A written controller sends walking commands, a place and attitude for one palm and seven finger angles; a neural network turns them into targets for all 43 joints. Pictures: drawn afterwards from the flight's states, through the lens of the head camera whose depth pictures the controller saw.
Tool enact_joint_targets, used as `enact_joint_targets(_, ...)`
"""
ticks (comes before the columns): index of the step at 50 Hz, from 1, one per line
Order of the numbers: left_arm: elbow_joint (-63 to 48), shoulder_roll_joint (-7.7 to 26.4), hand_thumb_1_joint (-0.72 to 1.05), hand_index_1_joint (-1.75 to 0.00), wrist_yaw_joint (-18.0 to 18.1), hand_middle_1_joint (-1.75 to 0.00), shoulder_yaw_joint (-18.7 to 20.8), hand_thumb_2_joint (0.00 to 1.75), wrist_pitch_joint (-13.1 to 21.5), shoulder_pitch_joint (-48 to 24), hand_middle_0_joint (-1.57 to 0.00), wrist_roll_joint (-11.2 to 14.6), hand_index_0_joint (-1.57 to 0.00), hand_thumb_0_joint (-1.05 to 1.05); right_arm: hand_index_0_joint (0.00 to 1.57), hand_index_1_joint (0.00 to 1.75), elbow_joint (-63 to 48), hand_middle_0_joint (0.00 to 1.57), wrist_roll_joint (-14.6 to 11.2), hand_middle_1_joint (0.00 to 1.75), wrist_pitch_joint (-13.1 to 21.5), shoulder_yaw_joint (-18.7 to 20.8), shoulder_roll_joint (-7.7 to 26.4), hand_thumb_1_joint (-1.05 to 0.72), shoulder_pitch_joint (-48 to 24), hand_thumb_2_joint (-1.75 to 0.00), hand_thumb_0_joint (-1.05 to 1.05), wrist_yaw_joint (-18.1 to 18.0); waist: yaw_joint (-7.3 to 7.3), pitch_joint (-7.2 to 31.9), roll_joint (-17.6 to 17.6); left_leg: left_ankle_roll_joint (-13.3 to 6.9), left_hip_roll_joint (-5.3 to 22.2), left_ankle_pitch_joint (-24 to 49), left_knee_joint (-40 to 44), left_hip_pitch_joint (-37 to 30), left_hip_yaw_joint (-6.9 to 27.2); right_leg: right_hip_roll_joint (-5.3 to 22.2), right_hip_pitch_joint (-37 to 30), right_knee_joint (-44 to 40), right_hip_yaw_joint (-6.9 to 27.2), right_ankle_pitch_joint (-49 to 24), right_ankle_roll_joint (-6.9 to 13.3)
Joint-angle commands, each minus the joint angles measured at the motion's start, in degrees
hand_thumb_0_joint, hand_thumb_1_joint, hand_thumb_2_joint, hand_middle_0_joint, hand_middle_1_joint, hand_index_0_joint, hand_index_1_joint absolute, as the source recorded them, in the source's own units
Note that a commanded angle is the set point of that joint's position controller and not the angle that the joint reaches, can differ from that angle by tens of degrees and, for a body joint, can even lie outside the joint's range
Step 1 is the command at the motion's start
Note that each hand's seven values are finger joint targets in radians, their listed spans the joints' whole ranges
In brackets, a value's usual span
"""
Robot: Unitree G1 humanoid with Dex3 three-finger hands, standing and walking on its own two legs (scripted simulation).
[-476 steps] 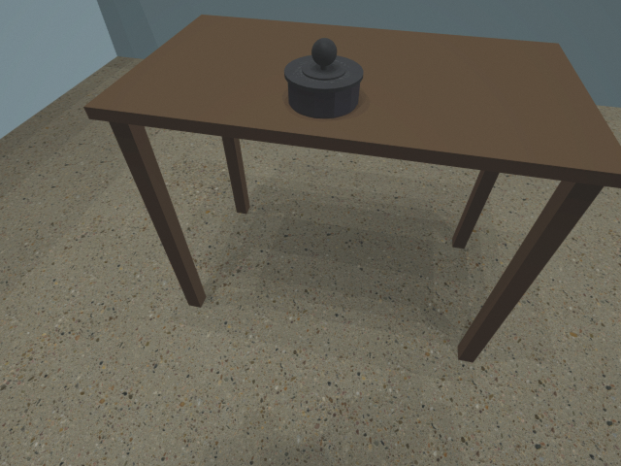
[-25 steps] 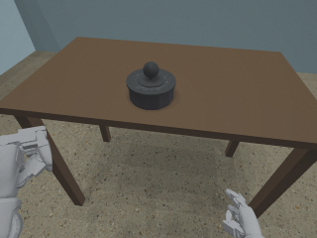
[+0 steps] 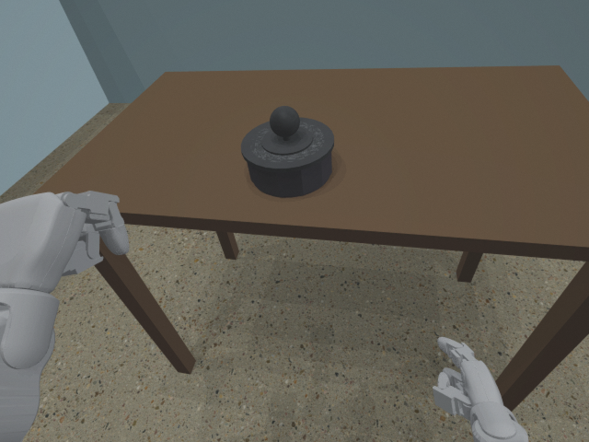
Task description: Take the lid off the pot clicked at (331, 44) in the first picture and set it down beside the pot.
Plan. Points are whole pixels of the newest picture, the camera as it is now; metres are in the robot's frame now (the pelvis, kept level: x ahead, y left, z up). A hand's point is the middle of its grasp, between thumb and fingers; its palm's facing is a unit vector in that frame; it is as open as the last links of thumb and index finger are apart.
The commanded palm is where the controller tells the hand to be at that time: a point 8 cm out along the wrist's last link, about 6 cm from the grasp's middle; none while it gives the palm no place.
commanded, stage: reach forward and open the fingers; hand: left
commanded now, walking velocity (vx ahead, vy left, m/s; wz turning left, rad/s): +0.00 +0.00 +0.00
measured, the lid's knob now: (284, 121) +0.57 +0.12 +0.17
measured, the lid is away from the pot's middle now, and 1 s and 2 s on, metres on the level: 0.00 0.00 0.00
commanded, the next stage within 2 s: move the open hand above the knob in 0.80 s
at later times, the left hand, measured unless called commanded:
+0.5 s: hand (113, 213) +0.27 +0.25 +0.23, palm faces +0.06 -0.05 -1.00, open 7.9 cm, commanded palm +0.23 +0.24 +0.30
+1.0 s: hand (126, 169) +0.31 +0.24 +0.26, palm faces +0.01 -0.03 -1.00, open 10.2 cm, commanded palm +0.27 +0.23 +0.32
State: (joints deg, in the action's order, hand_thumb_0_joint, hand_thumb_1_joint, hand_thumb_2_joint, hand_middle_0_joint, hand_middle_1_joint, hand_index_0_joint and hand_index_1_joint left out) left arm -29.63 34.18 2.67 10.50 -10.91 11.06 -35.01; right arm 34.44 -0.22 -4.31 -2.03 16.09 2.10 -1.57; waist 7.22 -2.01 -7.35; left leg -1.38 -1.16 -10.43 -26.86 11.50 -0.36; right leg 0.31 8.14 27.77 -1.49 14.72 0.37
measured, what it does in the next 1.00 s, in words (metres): stands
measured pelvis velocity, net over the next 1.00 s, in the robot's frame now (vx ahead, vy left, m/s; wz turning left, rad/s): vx -0.02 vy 0.00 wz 0.00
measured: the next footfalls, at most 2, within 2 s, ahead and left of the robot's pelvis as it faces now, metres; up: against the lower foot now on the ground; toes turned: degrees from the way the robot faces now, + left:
none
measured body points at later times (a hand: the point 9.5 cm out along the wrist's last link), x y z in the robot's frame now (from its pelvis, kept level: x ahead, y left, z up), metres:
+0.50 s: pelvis -0.01 -0.01 +0.01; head -0.03 -0.06 +0.45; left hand +0.26 +0.25 +0.28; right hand +0.24 -0.20 -0.08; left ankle +0.05 +0.10 -0.74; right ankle +0.01 -0.12 -0.74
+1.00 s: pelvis -0.02 +0.00 +0.01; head -0.04 -0.04 +0.45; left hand +0.30 +0.24 +0.31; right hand +0.21 -0.21 -0.08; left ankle +0.05 +0.10 -0.74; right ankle +0.01 -0.12 -0.74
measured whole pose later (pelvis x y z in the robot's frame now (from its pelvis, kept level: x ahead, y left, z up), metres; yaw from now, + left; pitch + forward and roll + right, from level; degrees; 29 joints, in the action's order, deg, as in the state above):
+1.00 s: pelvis -0.02 +0.00 +0.01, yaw +0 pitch -5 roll +0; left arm 1.4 40.0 -28.8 -2.8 -11.1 -30.8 -42.8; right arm 35.7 -2.5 -3.9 -3.2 16.5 4.2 -1.6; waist 5.0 -0.9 -6.8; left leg -1.7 -1.6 -5.0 -20.3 10.5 -0.6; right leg 0.7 8.3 23.4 -1.2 10.4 0.2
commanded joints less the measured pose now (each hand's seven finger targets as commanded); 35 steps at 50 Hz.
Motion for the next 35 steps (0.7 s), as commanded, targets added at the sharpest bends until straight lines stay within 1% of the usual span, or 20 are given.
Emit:
enact_joint_targets(1, -6.9, 14.6, 0.42, -0.86, -2.5, -0.86, 6.6, 1.28, -1.4, -17.7, -1.2, -4.6, -1.2, 0.0, 0.2, 0.3, -10.6, 0.2, -0.4, 0.3, 2.6, 1.4, 5.2, -0.9, -12.9, -0.9, 0.0, -0.4, 0.23, 13.8, 3.0, -0.1, -1.5, 7.8, 3.7, -7.0, 0.3, -1.0, -1.9, -5.9, 1.6, -9.0, 1.1)
enact_joint_targets(4, -4.3, 13.6, 0.31, -0.76, -6.6, -0.76, 4.7, 1.34, -3.5, -18.7, -1.17, -4.4, -1.17, 0.0, 0.2, 0.3, -11.0, 0.2, -1.4, 0.3, 2.5, 0.5, 4.7, -0.9, -14.7, -0.9, 0.0, -0.1, -0.24, 10.4, 2.7, 0.2, -1.4, 7.9, 4.8, -7.2, 0.6, -2.1, -1.1, -7.3, 1.5, -9.4, 1.0)
enact_joint_targets(7, -1.1, 16.5, 0.19, -0.65, -10.0, -0.65, 4.4, 1.4, -3.7, -24.7, -1.14, -5.7, -1.14, 0.0, 0.2, 0.3, -9.5, 0.2, -1.0, 0.3, 1.7, 0.3, 5.2, -0.9, -13.3, -0.9, 0.0, -0.6, -0.55, 7.6, 4.8, 0.0, -1.4, 8.5, 6.1, -6.5, 0.3, -1.6, -1.6, -8.0, 0.8, -10.1, 0.8)
enact_joint_targets(11, 0.1, 17.7, 0.03, -0.51, -14.1, -0.51, 3.0, 1.49, -3.9, -30.6, -1.1, -6.6, -1.1, 0.0, 0.2, 0.3, -9.5, 0.2, -1.1, 0.3, 1.8, 0.0, 4.8, -0.9, -13.5, -0.9, 0.0, -0.6, -0.39, 9.7, 1.1, 0.0, -1.3, 9.1, 6.9, -7.8, 0.1, -2.0, -2.5, -8.3, 0.9, -9.1, 1.1)
enact_joint_targets(13, 1.5, 18.9, -0.05, -0.44, -15.7, -0.44, 3.4, 1.53, -3.7, -31.5, -1.08, -7.0, -1.08, 0.0, 0.2, 0.3, -9.4, 0.2, -1.0, 0.3, 1.6, 0.0, 4.9, -0.9, -13.1, -0.9, 0.0, -0.6, -0.24, 10.5, 2.6, -0.1, -1.4, 9.3, 7.1, -7.9, 0.0, -2.1, -2.8, -8.6, 0.9, -9.2, 1.0)
enact_joint_targets(14, 0.9, 18.8, -0.09, -0.4, -16.6, -0.4, 4.0, 1.55, -4.2, -29.3, -1.07, -6.8, -1.07, 0.0, 0.2, 0.3, -10.6, 0.2, -1.5, 0.3, 2.1, -0.2, 4.6, -0.9, -14.1, -0.9, 0.0, -0.1, -0.1, 11.9, 1.3, 0.0, -1.4, 10.0, 6.9, -8.5, 0.4, -3.0, -3.1, -8.9, 1.5, -10.0, 1.2)
enact_joint_targets(15, 0.7, 20.5, -0.13, -0.36, -17.6, -0.36, 4.1, 1.57, -3.7, -33.7, -1.06, -7.2, -1.06, 0.0, 0.2, 0.3, -9.7, 0.2, -1.1, 0.3, 1.9, -0.3, 5.1, -0.9, -13.4, -0.9, 0.0, -0.1, -0.14, 13.5, 1.8, 0.0, -1.7, 10.6, 7.1, -8.3, 0.0, -2.1, -4.3, -8.5, 0.8, -10.1, 1.2)
enact_joint_targets(18, 4.3, 20.5, -0.25, -0.26, -19.9, -0.26, 3.1, 1.64, -2.6, -36.1, -1.02, -7.1, -1.02, 0.0, 0.2, 0.3, -9.7, 0.2, -1.1, 0.3, 1.7, -0.3, 4.9, -0.9, -13.2, -0.9, 0.0, -0.3, -0.32, 11.6, 3.2, -0.3, -1.8, 9.1, 7.2, -7.8, -0.6, -2.0, -2.4, -9.3, 0.7, -8.5, 0.8)
enact_joint_targets(19, 4.9, 18.6, -0.29, -0.22, -20.5, -0.22, 2.1, 1.66, -3.2, -34.5, -1.01, -6.9, -1.01, 0.0, 0.2, 0.3, -10.4, 0.2, -1.7, 0.3, 2.2, -0.3, 4.6, -0.9, -13.7, -0.9, 0.0, 0.1, -0.98, 11.1, 0.9, 0.0, -1.5, 8.4, 7.5, -8.1, -0.2, -3.1, -1.3, -9.9, 1.0, -7.5, 1.0)
enact_joint_targets(22, 10.5, 20.4, -0.41, -0.12, -22.6, -0.12, 1.6, 1.72, -1.5, -39.8, -0.97, -7.0, -0.97, 0.0, 0.2, 0.3, -9.3, 0.2, -1.4, 0.3, 1.9, -0.3, 5.4, -0.9, -12.0, -0.9, 0.0, -0.4, -1.08, 8.8, 5.9, -0.4, -1.9, 5.6, 7.9, -6.6, -0.7, -2.2, -0.1, -10.8, 0.2, -4.5, 0.5)
enact_joint_targets(23, 10.3, 21.1, -0.45, -0.08, -23.2, -0.08, 1.7, 1.74, -1.0, -41.5, -0.95, -7.1, -0.95, 0.0, 0.2, 0.3, -9.4, 0.2, -1.5, 0.3, 2.1, -0.2, 5.5, -0.9, -12.2, -0.9, 0.0, -0.5, -0.96, 9.6, 5.0, -0.5, -2.0, 5.0, 7.9, -6.8, -0.9, -2.0, -0.1, -10.9, 0.4, -3.7, 0.5)
enact_joint_targets(24, 9.2, 19.6, -0.46, -0.08, -23.6, -0.08, 1.2, 1.74, -1.4, -39.8, -0.95, -7.0, -0.95, 0.0, 0.2, 0.3, -10.5, 0.2, -2.0, 0.3, 2.8, 0.0, 5.0, -0.9, -12.8, -0.9, 0.0, -0.2, -1.26, 10.9, 3.4, -0.5, -1.8, 5.4, 7.9, -7.6, -0.4, -3.0, -0.1, -10.9, 0.9, -4.0, 0.7)
enact_joint_targets(25, 6.2, 22.8, -0.46, -0.08, -24.1, -0.08, 2.3, 1.74, -0.3, -45.8, -0.95, -7.2, -0.95, 0.0, 0.2, 0.3, -10.1, 0.2, -1.5, 0.3, 3.0, -0.1, 5.5, -0.9, -12.5, -0.9, 0.0, -0.3, -0.44, 15.4, 2.8, -0.7, -2.5, 6.7, 7.8, -8.6, -0.5, -1.9, -2.7, -10.1, 0.5, -4.8, 0.8)
enact_joint_targets(27, 7.3, 22.9, -0.47, -0.08, -24.9, -0.08, 2.1, 1.74, 0.5, -46.2, -0.94, -6.8, -0.94, 0.0, 0.2, 0.3, -10.2, 0.2, -1.3, 0.3, 3.5, 0.0, 5.1, -0.9, -12.2, -0.9, 0.0, -0.4, -0.24, 16.0, 2.7, -0.9, -2.6, 7.9, 7.5, -9.3, -0.5, -1.9, -2.6, -9.9, 0.6, -6.0, 0.7)
enact_joint_targets(29, 10.1, 22.0, -0.47, -0.08, -25.6, -0.08, 2.0, 1.74, -0.2, -45.1, -0.93, -6.8, -0.93, 0.0, 0.2, 0.3, -10.3, 0.2, -1.8, 0.3, 4.0, 0.2, 5.1, -0.9, -12.3, -0.9, 0.0, -0.3, -0.96, 14.8, 0.9, -0.6, -2.1, 6.6, 7.8, -9.1, -0.2, -2.9, -1.0, -10.6, 1.0, -4.5, 0.8)
enact_joint_targets(30, 11.1, 24.7, -0.47, -0.08, -26.1, -0.08, 3.1, 1.74, 0.5, -50.2, -0.92, -7.4, -0.92, 0.0, 0.2, 0.3, -9.2, 0.2, -1.5, 0.3, 3.8, 0.0, 5.6, -0.9, -11.3, -0.9, 0.0, -0.4, -0.5, 15.7, 3.9, -0.7, -2.6, 6.5, 8.2, -8.5, -0.3, -2.0, -2.0, -10.5, 0.3, -3.9, 0.8)
enact_joint_targets(32, 16.5, 23.1, -0.48, -0.08, -26.8, -0.08, 1.4, 1.74, 0.8, -51.1, -0.92, -7.2, -0.92, 0.0, 0.2, 0.3, -8.9, 0.2, -1.6, 0.3, 3.2, 0.1, 5.8, -0.9, -10.8, -0.9, 0.0, -0.6, -1.08, 10.2, 5.8, -0.7, -2.1, 3.7, 9.0, -6.6, -0.5, -2.1, 1.0, -11.4, -0.1, -1.3, 0.5)
enact_joint_targets(33, 18.3, 23.3, -0.48, -0.08, -27.1, -0.08, 1.3, 1.74, 0.9, -51.7, -0.91, -7.5, -0.91, 0.0, 0.2, 0.3, -8.9, 0.2, -1.7, 0.3, 3.1, 0.3, 5.9, -0.9, -10.9, -0.9, 0.0, -0.7, -0.93, 9.8, 5.7, -0.8, -2.1, 2.6, 9.0, -6.2, -0.7, -2.0, 1.6, -11.5, 0.1, -0.1, 0.5)
enact_joint_targets(34, 18.5, 20.6, -0.48, -0.08, -27.3, -0.08, -0.2, 1.74, 0.2, -49.6, -0.91, -7.2, -0.91, 0.0, 0.2, 0.3, -9.4, 0.2, -2.3, 0.3, 3.6, 0.5, 5.7, -0.9, -11.2, -0.9, 0.0, -0.2, -1.51, 9.6, 2.9, -0.5, -1.8, 2.6, 9.0, -6.4, -0.2, -2.9, 2.2, -11.5, 0.2, -0.1, 0.8)
enact_joint_targets(35, 18.5, 21.9, -0.48, -0.08, -27.8, -0.08, -0.3, 1.74, 0.7, -54.0, -0.91, -7.5, -0.91, 0.0, 0.2, 0.3, -8.9, 0.2, -2.0, 0.3, 3.3, 0.5, 6.1, -0.9, -10.5, -0.9, 0.0, -0.3, -1.13, 11.5, 5.0, -0.7, -2.2, 1.6, 9.7, -6.5, -0.3, -2.0, 0.9, -11.3, -0.1, 0.8, 0.8)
